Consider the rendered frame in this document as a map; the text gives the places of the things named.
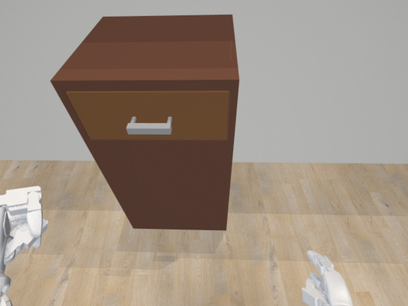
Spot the robot left forearm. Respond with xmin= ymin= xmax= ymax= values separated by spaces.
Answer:
xmin=0 ymin=273 xmax=13 ymax=306

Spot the handle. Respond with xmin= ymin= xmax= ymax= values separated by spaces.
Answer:
xmin=126 ymin=117 xmax=172 ymax=135

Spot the robot right hand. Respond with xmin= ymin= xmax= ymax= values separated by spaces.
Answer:
xmin=302 ymin=250 xmax=353 ymax=306

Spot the robot left hand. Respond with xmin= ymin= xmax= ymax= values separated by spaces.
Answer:
xmin=0 ymin=186 xmax=48 ymax=274

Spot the drawer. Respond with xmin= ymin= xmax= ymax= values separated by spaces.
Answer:
xmin=66 ymin=91 xmax=229 ymax=140

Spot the cabinet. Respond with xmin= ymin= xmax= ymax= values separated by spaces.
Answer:
xmin=51 ymin=15 xmax=239 ymax=231

